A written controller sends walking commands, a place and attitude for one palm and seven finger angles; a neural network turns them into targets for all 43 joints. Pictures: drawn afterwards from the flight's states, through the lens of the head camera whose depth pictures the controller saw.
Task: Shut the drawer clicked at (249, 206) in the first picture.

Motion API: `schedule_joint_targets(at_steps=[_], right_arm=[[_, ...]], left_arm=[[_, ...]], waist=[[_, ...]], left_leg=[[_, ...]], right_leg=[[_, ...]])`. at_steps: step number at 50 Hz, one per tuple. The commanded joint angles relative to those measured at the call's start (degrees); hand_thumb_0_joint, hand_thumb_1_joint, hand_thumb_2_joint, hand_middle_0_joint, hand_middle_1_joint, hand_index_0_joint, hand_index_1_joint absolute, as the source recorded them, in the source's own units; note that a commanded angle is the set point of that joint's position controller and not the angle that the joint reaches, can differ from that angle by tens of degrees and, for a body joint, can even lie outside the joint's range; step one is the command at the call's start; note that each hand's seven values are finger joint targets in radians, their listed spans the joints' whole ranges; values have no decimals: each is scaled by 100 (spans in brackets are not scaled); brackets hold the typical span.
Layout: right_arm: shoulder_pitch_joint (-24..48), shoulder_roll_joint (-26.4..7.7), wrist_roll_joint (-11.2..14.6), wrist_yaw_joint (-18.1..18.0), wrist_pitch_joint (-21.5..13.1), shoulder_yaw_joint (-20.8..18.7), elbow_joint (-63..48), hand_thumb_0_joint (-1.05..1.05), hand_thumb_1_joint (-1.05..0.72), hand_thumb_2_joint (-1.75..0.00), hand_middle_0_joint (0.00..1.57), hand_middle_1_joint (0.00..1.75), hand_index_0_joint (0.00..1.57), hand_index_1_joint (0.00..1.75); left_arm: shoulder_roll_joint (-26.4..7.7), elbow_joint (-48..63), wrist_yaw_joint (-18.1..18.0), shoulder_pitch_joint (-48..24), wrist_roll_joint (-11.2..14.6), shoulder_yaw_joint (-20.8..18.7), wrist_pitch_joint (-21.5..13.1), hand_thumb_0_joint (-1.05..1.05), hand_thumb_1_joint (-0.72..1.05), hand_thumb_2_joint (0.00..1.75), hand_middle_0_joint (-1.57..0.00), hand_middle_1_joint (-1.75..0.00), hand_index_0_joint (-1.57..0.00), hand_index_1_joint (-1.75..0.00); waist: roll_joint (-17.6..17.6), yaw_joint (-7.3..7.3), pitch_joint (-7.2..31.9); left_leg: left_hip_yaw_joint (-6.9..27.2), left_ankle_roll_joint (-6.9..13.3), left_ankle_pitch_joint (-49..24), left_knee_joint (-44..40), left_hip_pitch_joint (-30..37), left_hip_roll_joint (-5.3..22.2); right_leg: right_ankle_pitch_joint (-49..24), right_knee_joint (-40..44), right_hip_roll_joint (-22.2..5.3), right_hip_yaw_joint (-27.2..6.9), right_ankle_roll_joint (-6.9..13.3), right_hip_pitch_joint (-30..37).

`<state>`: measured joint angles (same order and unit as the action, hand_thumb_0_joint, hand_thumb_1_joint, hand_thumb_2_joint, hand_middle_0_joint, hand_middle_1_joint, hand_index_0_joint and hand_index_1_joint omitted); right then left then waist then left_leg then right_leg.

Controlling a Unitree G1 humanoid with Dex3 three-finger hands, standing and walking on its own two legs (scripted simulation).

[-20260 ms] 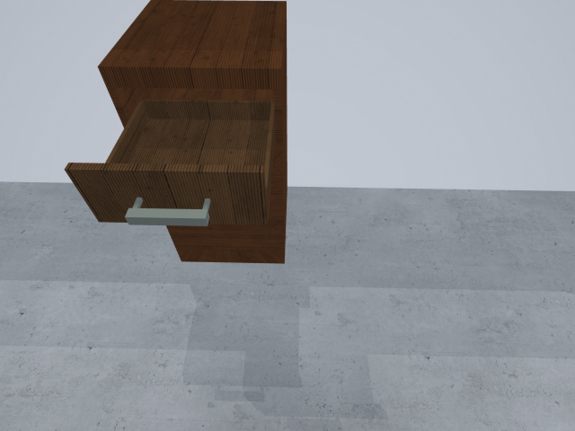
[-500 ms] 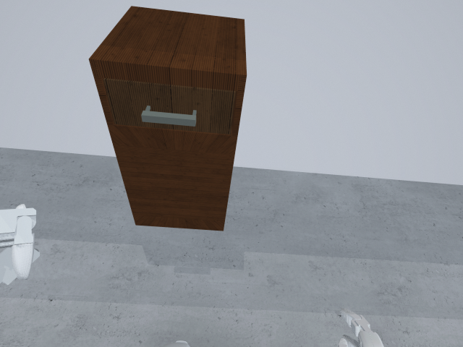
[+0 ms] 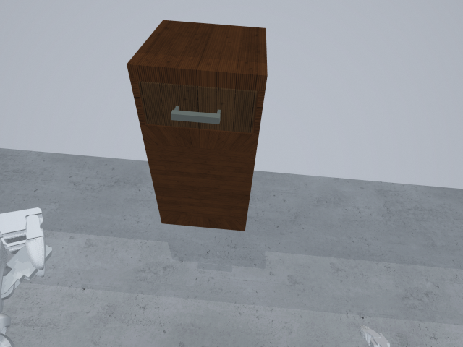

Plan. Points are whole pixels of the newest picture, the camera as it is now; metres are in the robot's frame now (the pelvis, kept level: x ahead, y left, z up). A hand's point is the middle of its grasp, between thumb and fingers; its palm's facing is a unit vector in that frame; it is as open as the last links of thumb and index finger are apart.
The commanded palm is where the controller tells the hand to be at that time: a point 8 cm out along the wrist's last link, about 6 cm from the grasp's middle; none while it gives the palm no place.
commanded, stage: stop stepping back and stand still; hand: left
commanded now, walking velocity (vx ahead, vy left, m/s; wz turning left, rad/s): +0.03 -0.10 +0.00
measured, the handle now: (196, 113) +0.83 +0.17 -0.05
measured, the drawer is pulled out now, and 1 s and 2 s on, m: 0.00 0.00 0.00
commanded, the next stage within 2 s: let the arm hang, fingers relaxed in 0.18 s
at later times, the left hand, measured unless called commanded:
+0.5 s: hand out of the picture +0.14 +0.20 -0.13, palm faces +0.06 -0.97 -0.25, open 3.1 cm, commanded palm none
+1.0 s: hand out of the picture -0.03 +0.17 -0.16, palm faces +0.04 -0.99 -0.17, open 6.6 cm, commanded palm none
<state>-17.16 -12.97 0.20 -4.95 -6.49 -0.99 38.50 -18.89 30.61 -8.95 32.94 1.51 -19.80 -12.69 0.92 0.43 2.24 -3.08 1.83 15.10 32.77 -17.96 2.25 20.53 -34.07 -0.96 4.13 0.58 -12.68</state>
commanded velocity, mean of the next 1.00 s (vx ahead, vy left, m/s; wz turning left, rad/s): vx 0.00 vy -0.01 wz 0.00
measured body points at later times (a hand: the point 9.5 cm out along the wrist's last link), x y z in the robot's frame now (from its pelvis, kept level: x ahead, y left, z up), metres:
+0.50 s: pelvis +0.01 +0.00 -0.01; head +0.02 +0.00 +0.44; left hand +0.13 +0.25 -0.12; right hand +0.13 -0.24 -0.13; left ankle +0.02 +0.11 -0.73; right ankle +0.01 -0.10 -0.73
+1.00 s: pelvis +0.00 +0.00 +0.02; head +0.02 +0.01 +0.46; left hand -0.03 +0.22 -0.15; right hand -0.02 -0.20 -0.15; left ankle +0.02 +0.11 -0.73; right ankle +0.01 -0.10 -0.73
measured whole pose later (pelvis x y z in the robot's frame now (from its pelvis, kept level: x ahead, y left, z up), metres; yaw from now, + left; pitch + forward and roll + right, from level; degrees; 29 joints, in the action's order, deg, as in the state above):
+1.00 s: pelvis +0.00 +0.00 +0.02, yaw +1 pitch -2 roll +0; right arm -17.2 -6.1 -0.6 -1.8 0.8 -0.3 65.6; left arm -7.9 -65.9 -1.6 17.6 -0.3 0.4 0.3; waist 0.0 0.0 -3.7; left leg -2.2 1.2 10.8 23.9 -11.7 -0.1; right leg 12.3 -23.4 0.1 3.1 1.1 -9.8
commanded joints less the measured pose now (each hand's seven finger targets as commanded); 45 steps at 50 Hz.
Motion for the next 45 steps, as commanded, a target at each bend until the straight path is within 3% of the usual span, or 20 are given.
schedule_joint_targets(at_steps=[1,2,3,5,6,7,9,10,11,13,14,15,17,19,21,24,26,30,36,45], right_arm=[[875,-509,-55,-17,-506,-116,-1010,0,-90,-90,20,30,20,30],[877,-445,-77,16,-569,-114,-1046,0,-90,-90,20,30,20,30],[859,-395,-67,65,-597,-100,-1034,0,-90,-90,20,30,20,30],[868,-451,-30,148,-582,-83,-1027,0,-90,-90,20,30,20,30],[888,-486,-6,174,-525,-87,-1063,0,-90,-90,20,30,20,30],[904,-476,-6,190,-472,-98,-1111,0,-90,-90,20,30,20,30],[936,-412,-20,218,-376,-132,-1142,0,-90,-90,20,30,20,30],[849,-409,24,226,-298,-194,-1088,0,-90,-90,20,30,20,30],[867,-410,23,244,-250,-175,-1081,0,-90,-90,20,30,20,30],[916,-385,38,227,-208,-104,-1074,0,-90,-90,20,30,20,30],[815,-994,-78,727,-354,-353,343,0,-90,-90,20,30,20,30],[318,-587,-26,675,2,-319,154,0,-90,-90,20,30,20,30],[470,-673,-105,604,232,-253,46,0,-90,-90,20,30,20,30],[519,-906,-232,490,306,-188,1,0,-90,-90,20,30,20,30],[566,-968,-253,424,361,-171,224,0,-90,-90,20,30,20,30],[822,-661,-169,386,494,-67,639,0,-90,-90,20,30,20,30],[645,-424,-120,379,579,-35,980,0,-90,-90,20,30,20,30],[448,-221,-146,366,670,-20,1472,0,-90,-90,20,30,20,30],[58,-230,-107,322,666,-22,2057,0,-90,-90,20,30,20,30],[-311,52,-96,284,674,-6,2532,0,-90,-90,20,30,20,30]], left_arm=[[-1273,1720,-85,-549,-45,-754,-440,0,90,90,-140,-160,-140,-160],[-1419,1803,-73,-496,-63,-882,-403,0,90,90,-140,-160,-140,-160],[-1314,1826,-73,-341,-53,-843,-387,0,90,90,-140,-160,-140,-160],[-1249,1673,-88,223,-17,-883,-331,0,90,90,-140,-160,-140,-160],[-1195,1603,-75,361,-16,-882,-307,0,90,90,-140,-160,-140,-160],[-1166,1442,-47,512,-6,-872,-300,0,90,90,-140,-160,-140,-160],[-1315,1243,-24,289,90,-1008,-295,0,90,90,-140,-160,-140,-160],[-1201,1146,-36,285,109,-903,-251,0,90,90,-140,-160,-140,-160],[-1155,1121,-46,212,91,-851,-253,0,90,90,-140,-160,-140,-160],[-1166,1227,-69,32,80,-806,-308,0,90,90,-140,-160,-140,-160],[-243,-3450,706,-690,-568,1228,650,0,90,90,-140,-160,-140,-160],[-1,-3593,806,-472,-423,1215,1055,0,90,90,-136,-156,-136,-156],[275,-4053,830,-775,-380,1482,1238,0,90,90,-128,-147,-128,-147],[325,-4591,834,-1102,-349,1514,1263,0,90,90,-120,-138,-120,-138],[213,-5431,793,-1423,-295,1538,1281,0,90,90,-112,-130,-112,-130],[-12,-6805,780,-1398,-255,1594,1271,0,90,90,-100,-117,-100,-117],[-128,-7488,785,-1546,-232,1686,1209,0,90,90,-92,-108,-92,-108],[48,-8177,777,-1678,-198,1749,1242,0,90,90,-76,-91,-76,-91],[209,-8976,771,-1546,-188,1876,1228,0,90,90,-52,-65,-52,-65],[458,-9490,702,-1271,-183,1918,1236,0,90,90,-20,-30,-20,-30]], waist=[[-1593,-193,-59],[-1554,-141,-212],[-1267,-133,-244],[-1011,-28,-25],[-891,-8,29],[-598,-39,-46],[624,-119,-261],[901,-134,-423],[726,-155,-425],[425,-184,-228],[118,-430,-73],[12,-346,378],[322,-137,264],[373,-60,256],[10,-40,319],[-255,139,171],[25,-42,135],[-944,-68,-186],[-224,-77,-330],[-97,-74,-736]], left_leg=[[2494,822,1022,-2047,752,1477],[2646,941,1173,-2169,563,1591],[2380,947,730,-1954,485,1571],[1338,598,-188,-1288,209,1246],[891,395,-25,-929,-173,972],[520,181,414,-599,-544,562],[91,-124,1046,603,-827,-67],[125,-160,735,1258,-914,-77],[240,-164,615,1422,-954,-11],[294,-126,498,555,-562,109],[434,-93,-419,1115,-689,292],[562,-64,-1206,641,30,185],[1205,279,-1901,12,73,673],[1896,775,-3281,-326,19,1101],[1802,784,-4130,-577,268,1097],[874,277,-2589,-470,60,430],[455,-30,-996,-372,339,66],[620,33,-561,-892,453,206],[713,75,-536,-1216,652,323],[662,72,-332,-1396,625,286]], right_leg=[[891,-1292,75,-257,-99,-1282],[1002,-1637,5,-422,-79,-1355],[851,-1421,-74,-482,-66,-1235],[383,-110,-24,-264,-87,-307],[-122,532,42,-195,-88,298],[-336,1007,-31,-486,-9,571],[899,1972,-969,-2284,487,-88],[923,2297,-1382,-2845,693,-203],[190,2195,-1486,-2705,861,-67],[-1400,1552,-1351,-1905,809,259],[-4007,87,-1484,-803,574,-254],[-3616,-172,-912,-753,339,-343],[-1638,-539,-387,-323,0,-754],[-1047,-780,-150,-260,-118,-553],[-572,-669,-123,-386,-111,-272],[-1858,470,-365,-772,4,508],[-2506,955,-773,-1136,236,379],[-1126,1341,-526,-898,222,156],[-815,1636,-456,-714,221,172],[-514,1711,-442,-661,216,-24]])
